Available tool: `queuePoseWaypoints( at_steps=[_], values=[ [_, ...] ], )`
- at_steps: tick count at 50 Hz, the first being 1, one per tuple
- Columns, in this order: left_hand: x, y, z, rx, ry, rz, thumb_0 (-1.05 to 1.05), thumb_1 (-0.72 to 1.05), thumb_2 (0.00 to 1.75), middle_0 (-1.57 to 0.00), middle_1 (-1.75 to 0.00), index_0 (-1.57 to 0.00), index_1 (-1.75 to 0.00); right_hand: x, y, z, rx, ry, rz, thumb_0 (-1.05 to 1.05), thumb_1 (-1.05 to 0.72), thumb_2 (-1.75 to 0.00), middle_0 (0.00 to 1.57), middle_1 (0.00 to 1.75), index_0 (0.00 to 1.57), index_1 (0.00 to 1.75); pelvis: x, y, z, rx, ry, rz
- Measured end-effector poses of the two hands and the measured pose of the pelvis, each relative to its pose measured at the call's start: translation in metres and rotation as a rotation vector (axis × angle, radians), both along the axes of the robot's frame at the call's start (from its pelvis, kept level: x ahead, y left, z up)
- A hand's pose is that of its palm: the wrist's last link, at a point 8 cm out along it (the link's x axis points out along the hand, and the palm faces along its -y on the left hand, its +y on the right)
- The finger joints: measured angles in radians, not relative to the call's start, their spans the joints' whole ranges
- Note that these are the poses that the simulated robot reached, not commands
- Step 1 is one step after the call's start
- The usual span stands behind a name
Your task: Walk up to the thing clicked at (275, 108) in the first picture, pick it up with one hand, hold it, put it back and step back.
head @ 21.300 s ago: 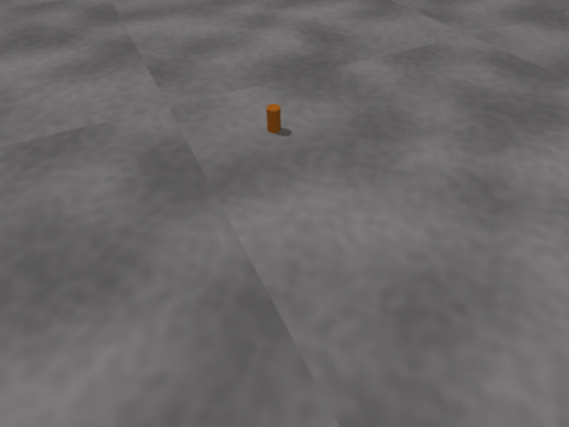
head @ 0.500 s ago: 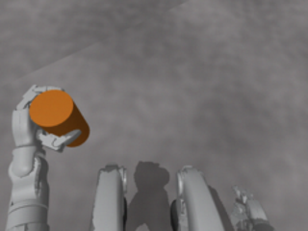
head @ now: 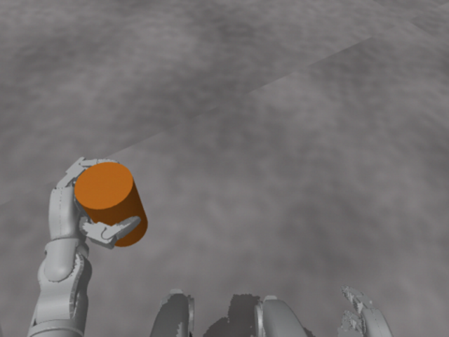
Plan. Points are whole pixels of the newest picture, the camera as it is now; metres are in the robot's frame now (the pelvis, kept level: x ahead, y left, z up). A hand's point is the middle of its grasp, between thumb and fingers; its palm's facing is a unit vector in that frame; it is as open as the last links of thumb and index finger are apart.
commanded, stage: lift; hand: left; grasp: from the side
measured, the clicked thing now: (116, 208) +0.35 +0.20 +0.01
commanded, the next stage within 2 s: hold in 1.08 s
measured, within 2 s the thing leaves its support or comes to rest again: neither
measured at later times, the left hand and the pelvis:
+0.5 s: hand (113, 180) +0.35 +0.18 +0.10, palm faces +0.16 -0.99 -0.03, open 11.3 cm; pelvis +0.02 -0.01 +0.06, yaw +1 degrees
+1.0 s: hand (113, 161) +0.37 +0.17 +0.13, palm faces +0.15 -0.99 -0.03, open 11.3 cm; pelvis +0.03 -0.01 +0.09, yaw +1 degrees
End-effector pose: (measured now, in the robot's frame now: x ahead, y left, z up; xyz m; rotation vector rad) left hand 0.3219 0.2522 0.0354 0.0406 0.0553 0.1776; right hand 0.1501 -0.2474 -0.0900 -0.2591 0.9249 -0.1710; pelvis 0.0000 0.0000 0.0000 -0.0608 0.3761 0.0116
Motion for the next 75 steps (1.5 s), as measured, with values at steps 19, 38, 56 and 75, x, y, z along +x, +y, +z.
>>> queuePoseWaypoints(
  at_steps=[19, 38, 56, 75],
  values=[
    [0.001, -0.02, 0.058, -0.002, -0.02, -0.018, 0.0, -0.53, 1.08, -0.66, -0.96, -0.66, -0.97, -0.009, 0.005, 0.042, 0.041, 0.038, 0.008, 0.01, -0.91, -0.89, 0.2, 0.3, 0.2, 0.3, 0.013, -0.005, 0.052, 0.021, -0.1, 0.011],
    [0.011, -0.032, 0.088, -0.018, -0.027, -0.016, 0.0, -0.53, 1.08, -0.65, -0.96, -0.65, -0.97, 0.002, -0.004, 0.072, 0.032, 0.036, 0.005, 0.01, -0.91, -0.9, 0.2, 0.3, 0.2, 0.3, 0.027, -0.01, 0.081, 0.034, -0.162, 0.011],
    [0.018, -0.032, 0.102, -0.022, -0.027, -0.019, 0.0, -0.52, 1.08, -0.65, -0.97, -0.64, -0.98, 0.001, 0.002, 0.081, 0.054, 0.057, 0.004, 0.01, -0.92, -0.9, 0.2, 0.3, 0.2, 0.3, 0.034, -0.007, 0.094, 0.038, -0.201, 0.009],
    [0.016, -0.038, 0.116, -0.023, -0.039, -0.021, 0.0, -0.51, 1.07, -0.65, -0.96, -0.65, -0.97, 0.006, 0.001, 0.093, 0.052, 0.033, 0.005, 0.01, -0.93, -0.9, 0.2, 0.3, 0.2, 0.3, 0.035, -0.007, 0.102, 0.042, -0.238, 0.007]
  ],
)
